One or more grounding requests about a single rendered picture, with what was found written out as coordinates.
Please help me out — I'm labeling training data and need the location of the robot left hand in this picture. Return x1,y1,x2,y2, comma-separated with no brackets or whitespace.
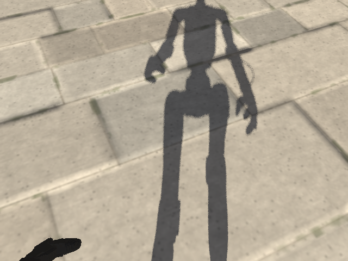
19,238,82,261

